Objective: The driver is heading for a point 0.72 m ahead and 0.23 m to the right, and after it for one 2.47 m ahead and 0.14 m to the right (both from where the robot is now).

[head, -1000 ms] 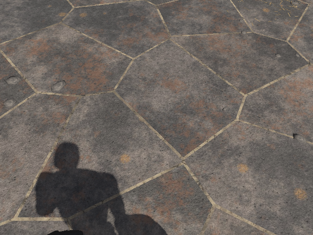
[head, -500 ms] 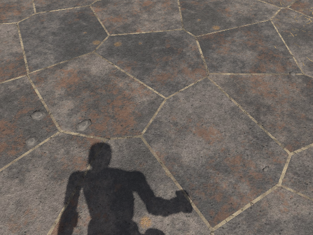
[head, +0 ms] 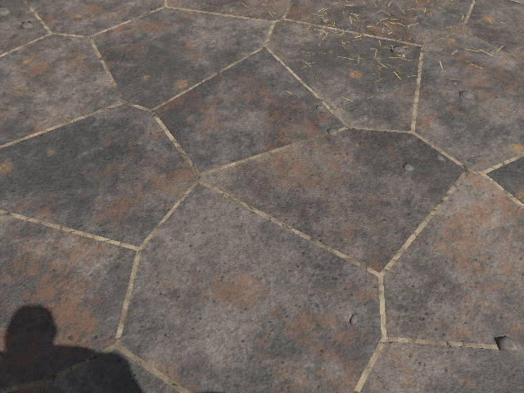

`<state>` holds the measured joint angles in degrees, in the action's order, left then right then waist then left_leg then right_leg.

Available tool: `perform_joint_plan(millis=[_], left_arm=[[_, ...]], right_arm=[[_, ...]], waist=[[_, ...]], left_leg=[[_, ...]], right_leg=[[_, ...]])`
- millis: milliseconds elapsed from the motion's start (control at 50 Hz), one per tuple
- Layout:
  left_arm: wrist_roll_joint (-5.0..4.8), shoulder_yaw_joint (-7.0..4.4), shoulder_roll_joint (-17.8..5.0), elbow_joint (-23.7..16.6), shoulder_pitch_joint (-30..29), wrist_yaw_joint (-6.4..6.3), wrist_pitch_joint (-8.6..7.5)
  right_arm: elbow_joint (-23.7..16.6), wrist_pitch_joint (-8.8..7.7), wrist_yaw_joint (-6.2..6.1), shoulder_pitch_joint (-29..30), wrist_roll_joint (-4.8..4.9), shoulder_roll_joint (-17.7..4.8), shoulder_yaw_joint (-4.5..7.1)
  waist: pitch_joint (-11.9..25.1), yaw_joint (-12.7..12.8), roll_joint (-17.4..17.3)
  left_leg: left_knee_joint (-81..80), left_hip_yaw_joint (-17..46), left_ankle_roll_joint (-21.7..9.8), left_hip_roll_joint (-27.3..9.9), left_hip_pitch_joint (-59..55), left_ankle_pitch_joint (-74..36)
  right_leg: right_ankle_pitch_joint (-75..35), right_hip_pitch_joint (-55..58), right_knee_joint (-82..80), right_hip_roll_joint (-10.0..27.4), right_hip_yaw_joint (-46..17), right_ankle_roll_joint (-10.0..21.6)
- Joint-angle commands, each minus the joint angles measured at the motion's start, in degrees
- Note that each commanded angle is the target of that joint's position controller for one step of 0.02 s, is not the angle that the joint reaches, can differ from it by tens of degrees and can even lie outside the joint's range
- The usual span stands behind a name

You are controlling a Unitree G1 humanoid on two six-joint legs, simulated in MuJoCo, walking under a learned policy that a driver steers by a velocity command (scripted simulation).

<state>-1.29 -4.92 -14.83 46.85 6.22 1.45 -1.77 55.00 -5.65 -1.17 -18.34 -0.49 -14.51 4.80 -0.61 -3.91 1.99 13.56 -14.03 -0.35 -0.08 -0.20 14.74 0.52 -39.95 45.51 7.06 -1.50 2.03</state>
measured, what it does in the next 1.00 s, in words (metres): walks ahead, turning right: right foot, then left foot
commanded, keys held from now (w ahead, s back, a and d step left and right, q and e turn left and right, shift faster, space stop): w+e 0.70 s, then w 0.24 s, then q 0.06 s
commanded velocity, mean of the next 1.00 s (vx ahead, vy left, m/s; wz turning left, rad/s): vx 0.50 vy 0.00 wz -0.51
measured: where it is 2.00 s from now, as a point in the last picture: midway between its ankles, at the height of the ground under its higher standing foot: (341, 322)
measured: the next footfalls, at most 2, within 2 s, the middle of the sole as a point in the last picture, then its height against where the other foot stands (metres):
right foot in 0.16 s outside the picture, level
left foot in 0.64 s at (268, 360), level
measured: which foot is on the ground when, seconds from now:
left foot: down 0.00-0.14, up 0.16-0.62, down 0.64-1.00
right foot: up 0.00-0.14, down 0.16-0.66, up 0.68-1.00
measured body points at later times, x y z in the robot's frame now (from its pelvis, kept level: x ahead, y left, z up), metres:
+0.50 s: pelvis +0.27 -0.07 +0.00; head +0.30 -0.10 +0.45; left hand +0.40 +0.19 -0.10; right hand +0.42 -0.37 -0.09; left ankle +0.51 +0.06 -0.68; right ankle +0.21 -0.13 -0.74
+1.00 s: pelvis +0.53 -0.13 +0.00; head +0.56 -0.15 +0.45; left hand +0.84 -0.02 -0.08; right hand +0.40 -0.38 -0.12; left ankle +0.54 +0.00 -0.74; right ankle +0.58 -0.34 -0.69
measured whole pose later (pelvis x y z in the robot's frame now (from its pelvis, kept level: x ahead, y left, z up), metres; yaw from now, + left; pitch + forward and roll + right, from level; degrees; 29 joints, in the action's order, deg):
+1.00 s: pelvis +0.53 -0.13 +0.00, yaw -30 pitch +2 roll +2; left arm -0.5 -3.2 -15.7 38.2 6.5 0.8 -3.1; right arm 49.6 -5.0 1.0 -20.7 0.7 -15.5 3.9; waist -1.3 -5.3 2.1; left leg 15.2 -4.4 -1.1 1.3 4.7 12.8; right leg 5.6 -36.6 41.7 5.6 -3.2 0.3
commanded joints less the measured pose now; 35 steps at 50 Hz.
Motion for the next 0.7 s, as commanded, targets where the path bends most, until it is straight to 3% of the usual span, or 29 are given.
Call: perform_joint_plan(millis=[20, 60, 100, 120, 140, 160, 180, 200, 220, 240, 260, 280, 340, 400, 460, 560, 600, 620, 640, 660, 680, 700], left_arm=[[0.00, 0.47, -1.2, -5.8, -7.1, 1.24, -0.59], [-0.14, 0.35, -1.9, -7.3, -8.5, 1.87, -0.49], [-0.20, -0.59, -3.8, -7.8, -5.9, 2.11, -0.32], [-0.39, -1.62, -5.6, -7.0, -0.9, 2.03, -0.24], [-0.54, -3.37, -8.5, -4.6, 8.2, 1.62, -0.25], [-0.43, -5.68, -14.0, -2.2, 17.6, 0.34, 0.24], [-0.59, -6.16, -20.1, -2.5, 15.6, 0.06, -0.25], [0.34, -4.65, -16.1, -4.1, 18.2, 0.40, -1.07], [0.68, -3.59, -12.4, -3.4, 16.7, 0.61, -1.84], [0.14, -2.86, -10.0, -4.1, 13.0, 0.55, -2.22], [0.18, -2.20, -8.0, -5.2, 8.0, 0.45, -2.27], [0.75, -1.63, -6.6, -6.4, 5.3, 0.22, -2.35], [0.58, -1.89, -8.3, -6.6, 6.0, -0.76, -2.75], [0.21, -2.27, -9.8, -5.9, 9.2, -1.91, -2.68], [-0.05, -2.22, -9.6, -5.5, 11.7, -2.28, -2.21], [-0.37, -2.14, -9.3, -4.6, 15.5, -2.59, -1.38], [-0.16, -2.28, -9.6, -5.0, 14.8, -2.87, -0.92], [-0.14, -2.07, -9.0, -5.5, 13.7, -2.88, -0.73], [0.11, -1.31, -7.0, -6.3, 12.7, -2.67, -0.85], [1.27, -0.11, -4.1, -7.9, 12.6, -2.54, -1.04], [-0.86, 0.63, -1.6, -9.3, 21.5, -2.48, -1.59], [-1.49, -0.35, -8.0, -7.5, 20.6, -2.62, -1.48]], right_arm=[[-3.3, 0.05, -0.40, 0.7, 0.75, -9.8, 2.13], [-3.2, 0.82, -0.32, 0.3, 1.33, -10.7, 2.46], [-3.8, 1.53, -0.42, 1.5, 1.82, -12.5, 2.91], [-4.1, 2.03, -0.47, 2.3, 2.04, -13.3, 3.06], [-4.5, 2.41, -0.49, 3.4, 2.36, -13.3, 2.88], [-5.7, 2.08, -0.61, 3.0, 1.16, -11.4, 2.13], [-9.2, 0.27, 0.08, -1.0, -0.73, -2.4, -0.49], [-10.5, -2.43, 0.84, 4.7, 1.84, -6.2, -0.25], [-11.9, -3.52, 1.24, 9.6, 3.74, -8.1, 0.27], [-11.4, -3.97, 0.97, 9.5, 2.83, -7.9, 0.11], [-10.5, -3.77, 0.53, 8.8, 1.19, -8.5, 0.62], [-10.2, -2.94, 0.51, 7.4, 0.71, -9.2, 1.14], [-11.5, -0.93, 0.45, 8.3, -0.14, -7.4, 0.98], [-13.9, -0.57, 0.41, 14.8, -0.47, -5.7, 0.27], [-15.8, -0.97, 1.24, 20.6, 0.15, -4.5, -0.45], [-18.3, -2.04, 2.61, 24.4, 1.00, -6.9, -0.04], [-18.1, -2.65, 2.81, 21.9, 1.13, -8.0, 0.46], [-17.1, -2.95, 2.64, 17.6, 1.01, -8.8, 0.98], [-15.9, -3.28, 2.30, 11.2, 0.21, -10.7, 1.83], [-15.2, -3.16, 1.76, 1.6, -0.56, -14.3, 2.68], [-13.0, -2.33, 2.26, -2.2, -0.92, -17.1, 3.43], [-14.4, -1.93, 2.43, -0.4, 0.42, -11.0, 2.02]], waist=[[-4.9, -0.2, -4.4], [-5.0, 0.2, -5.2], [-2.0, 2.8, -7.2], [1.1, 5.9, -7.8], [5.8, 11.0, -6.8], [11.0, 14.5, -1.1], [14.8, 6.6, 13.2], [20.7, 10.5, 6.8], [13.2, 10.9, 4.1], [9.1, 8.4, 0.4], [6.3, 5.7, -1.2], [5.4, 3.6, -0.5], [3.6, 2.3, -1.0], [1.4, 4.3, 0.0], [0.3, 6.9, 2.2], [0.2, 8.1, 3.6], [0.7, 6.4, 5.5], [2.2, 4.0, 6.0], [7.0, 0.8, 5.1], [15.7, -2.8, -1.7], [21.9, 1.8, -23.4], [16.8, 0.6, -15.8]], left_leg=[[-4.8, 4.2, -8.0, -17.1, -0.6, -17.8], [-1.9, 2.8, -7.2, -18.1, -3.9, -23.3], [5.4, 1.0, -6.1, -18.1, -5.2, -42.1], [13.1, 0.0, -5.3, -17.5, -4.8, -51.1], [25.1, -1.6, -3.6, -15.3, -0.8, -52.3], [43.2, -1.7, -0.4, -12.9, 13.8, -35.0], [62.3, 4.8, 2.8, -1.0, 39.1, 17.9], [68.3, 17.9, 1.6, 0.2, 45.6, 20.1], [67.5, 18.2, 0.1, -2.2, 50.9, 14.5], [62.8, 18.3, -0.9, -4.8, 48.7, 9.4], [57.7, 18.5, -0.6, -6.7, 43.7, 6.2], [54.8, 19.0, -0.3, -8.0, 39.2, 4.2], [47.1, 17.6, 2.1, -7.4, 36.0, 0.6], [34.6, 16.8, 3.6, -5.4, 36.7, -10.1], [22.1, 16.2, 3.4, -2.3, 32.9, -19.5], [14.3, 17.8, 1.8, -0.3, 30.7, -16.9], [13.2, 17.6, 0.4, 0.2, 27.2, -11.5], [11.0, 16.5, -0.8, 0.7, 21.5, -11.4], [11.4, 18.1, -3.1, -2.0, 10.4, -12.4], [13.0, 28.3, -6.7, -12.4, -5.6, -11.0], [6.8, 55.9, -15.4, -24.1, -21.9, 2.1], [4.5, 57.6, -13.8, -24.0, -19.1, 13.4]], right_leg=[[0.2, -1.8, -5.0, -0.2, 2.6, 0.9], [4.7, -0.8, -7.0, -1.4, 4.4, 2.2], [10.4, 6.3, -7.6, -5.0, 7.8, 4.4], [12.3, 13.2, -8.3, -7.7, 9.4, 5.8], [8.5, 26.3, -12.7, -10.7, 10.2, 7.8], [8.2, 44.2, -14.4, -5.3, -0.9, 11.1], [16.2, 60.2, -20.5, 8.7, -33.7, 20.9], [20.7, 62.9, -28.9, 12.4, -46.1, 22.6], [15.2, 59.1, -29.5, 11.2, -37.9, 19.8], [10.5, 50.9, -28.9, 8.6, -30.3, 17.6], [5.6, 42.1, -29.2, 6.2, -24.5, 15.9], [1.8, 36.3, -30.5, 4.7, -21.4, 15.3], [-4.9, 29.1, -33.0, 2.8, -17.1, 15.6], [-4.9, 27.1, -33.2, 0.1, -13.5, 13.8], [0.6, 25.8, -32.3, -2.0, -12.2, 11.3], [3.9, 32.3, -26.1, 0.8, -19.0, 10.0], [1.6, 34.3, -22.6, 1.6, -21.9, 9.2], [-1.4, 33.9, -19.5, 0.2, -21.9, 8.2], [-4.0, 31.0, -11.3, -2.9, -19.7, 6.3], [6.0, 22.3, 5.5, -7.0, -14.2, 3.8], [34.4, 1.7, 22.6, -13.3, -9.0, 0.6], [32.5, -5.0, 29.8, -8.4, -10.6, -0.1]])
